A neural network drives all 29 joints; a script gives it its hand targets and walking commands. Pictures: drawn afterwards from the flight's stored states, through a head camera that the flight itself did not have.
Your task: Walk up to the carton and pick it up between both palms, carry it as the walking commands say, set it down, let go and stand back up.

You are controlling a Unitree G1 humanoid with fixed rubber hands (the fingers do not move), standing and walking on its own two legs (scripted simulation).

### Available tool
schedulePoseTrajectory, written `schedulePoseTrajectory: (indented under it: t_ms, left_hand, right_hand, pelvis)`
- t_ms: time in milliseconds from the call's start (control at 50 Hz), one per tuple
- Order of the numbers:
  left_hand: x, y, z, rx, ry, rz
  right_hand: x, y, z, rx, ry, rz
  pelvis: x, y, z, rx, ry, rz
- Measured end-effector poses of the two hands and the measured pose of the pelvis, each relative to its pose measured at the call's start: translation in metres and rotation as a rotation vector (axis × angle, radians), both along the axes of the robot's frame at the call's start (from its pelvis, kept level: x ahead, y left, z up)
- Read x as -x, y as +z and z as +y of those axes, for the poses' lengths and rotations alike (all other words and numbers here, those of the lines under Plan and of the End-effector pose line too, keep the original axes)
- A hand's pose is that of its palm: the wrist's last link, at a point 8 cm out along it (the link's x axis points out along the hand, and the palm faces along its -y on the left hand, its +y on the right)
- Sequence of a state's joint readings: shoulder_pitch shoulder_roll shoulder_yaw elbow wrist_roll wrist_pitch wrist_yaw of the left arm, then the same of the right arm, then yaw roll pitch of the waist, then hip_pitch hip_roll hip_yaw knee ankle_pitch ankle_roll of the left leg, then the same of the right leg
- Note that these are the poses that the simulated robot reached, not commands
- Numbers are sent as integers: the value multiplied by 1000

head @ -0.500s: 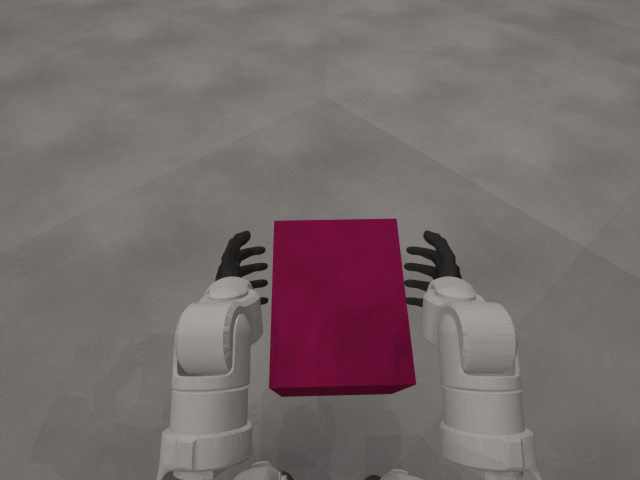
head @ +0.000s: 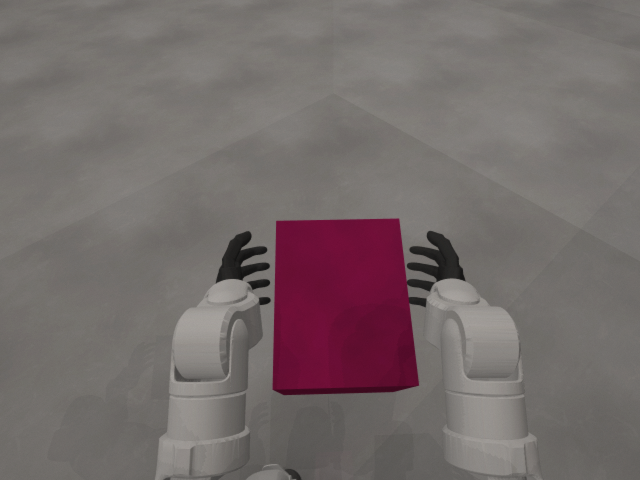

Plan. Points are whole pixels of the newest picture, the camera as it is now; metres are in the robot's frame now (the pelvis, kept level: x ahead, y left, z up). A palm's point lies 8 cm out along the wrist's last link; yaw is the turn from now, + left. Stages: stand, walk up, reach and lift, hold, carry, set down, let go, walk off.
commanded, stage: carry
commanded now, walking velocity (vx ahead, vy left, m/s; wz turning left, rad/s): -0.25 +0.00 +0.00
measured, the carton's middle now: (338, 311) +0.35 +0.01 -0.01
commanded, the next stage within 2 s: none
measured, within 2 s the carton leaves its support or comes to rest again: neither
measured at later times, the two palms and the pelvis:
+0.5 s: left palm out of the picture +0.12 +0.17 +0.10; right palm (440, 462) +0.14 -0.07 +0.10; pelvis -0.17 +0.02 +0.01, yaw +1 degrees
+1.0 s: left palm out of the picture -0.03 +0.14 +0.11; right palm out of the picture -0.03 -0.10 +0.12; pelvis -0.33 +0.01 +0.01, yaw +3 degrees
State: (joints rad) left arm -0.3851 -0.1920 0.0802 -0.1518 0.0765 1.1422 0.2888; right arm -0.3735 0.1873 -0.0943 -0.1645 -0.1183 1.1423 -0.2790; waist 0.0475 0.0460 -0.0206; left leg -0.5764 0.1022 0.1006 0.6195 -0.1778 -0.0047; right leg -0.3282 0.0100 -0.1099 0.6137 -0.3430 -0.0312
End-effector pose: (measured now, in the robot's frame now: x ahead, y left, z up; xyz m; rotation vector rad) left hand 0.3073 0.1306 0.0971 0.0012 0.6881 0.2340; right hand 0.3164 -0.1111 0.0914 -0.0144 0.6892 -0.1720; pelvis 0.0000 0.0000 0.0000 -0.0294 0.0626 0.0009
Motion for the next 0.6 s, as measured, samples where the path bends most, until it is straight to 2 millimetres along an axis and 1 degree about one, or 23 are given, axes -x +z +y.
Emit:
schedulePoseTrajectory:
  t_ms: [80,160,220,300,340,380,440,520,560,600]
  left_hand:
    - [24,-4,-17,-3,-59,49]
    - [42,1,-23,-9,-80,31]
    - [57,5,-18,-10,-73,1]
    - [86,4,1,5,-57,-26]
    - [106,-1,13,27,-32,-21]
    - [129,-5,25,34,-9,7]
    - [161,-5,36,54,18,32]
    - [195,0,37,58,36,11]
    - [208,4,33,44,40,-7]
    - [221,6,25,27,38,-20]
  right_hand:
    - [35,-5,-18,-4,-27,47]
    - [62,2,-24,-17,-53,28]
    - [80,10,-18,-14,-57,-3]
    - [105,15,1,11,-48,-30]
    - [119,15,13,38,-18,-23]
    - [134,13,25,43,19,6]
    - [154,11,35,56,60,37]
    - [179,11,37,52,74,19]
    - [192,12,33,42,74,1]
    - [206,10,25,28,66,-13]
  pelvis:
    - [21,8,-4,-45,3,-5]
    - [47,13,-1,-71,6,3]
    - [67,13,5,-75,8,13]
    - [96,6,18,-50,15,17]
    - [111,5,22,-56,24,9]
    - [126,8,23,-33,21,0]
    - [147,13,22,-3,23,-8]
    - [176,12,18,9,25,-12]
    - [191,10,14,5,21,-7]
    - [206,6,9,-5,17,-2]
